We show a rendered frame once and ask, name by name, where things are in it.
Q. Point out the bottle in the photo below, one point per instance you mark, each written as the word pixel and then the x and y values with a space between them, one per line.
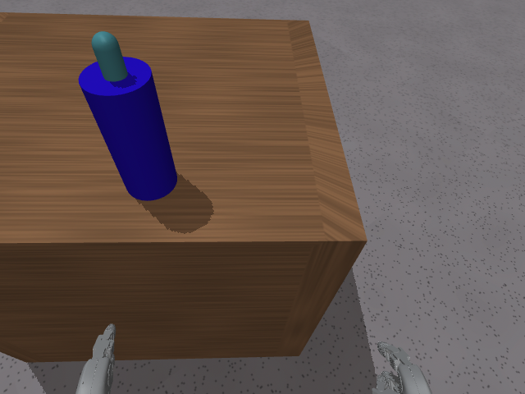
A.
pixel 122 96

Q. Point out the left robot hand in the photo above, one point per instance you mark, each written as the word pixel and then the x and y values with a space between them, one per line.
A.
pixel 97 373

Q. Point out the right robot hand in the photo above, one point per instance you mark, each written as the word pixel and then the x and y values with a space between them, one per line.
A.
pixel 410 378

